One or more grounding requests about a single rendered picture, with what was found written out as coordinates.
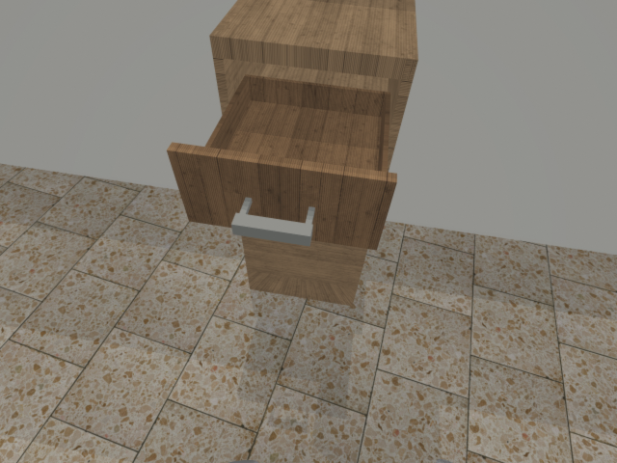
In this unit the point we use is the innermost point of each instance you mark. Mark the drawer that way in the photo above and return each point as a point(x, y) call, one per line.
point(289, 145)

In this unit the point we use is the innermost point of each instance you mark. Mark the handle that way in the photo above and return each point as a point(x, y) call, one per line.
point(272, 229)

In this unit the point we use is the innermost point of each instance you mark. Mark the cabinet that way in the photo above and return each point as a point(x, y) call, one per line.
point(364, 44)

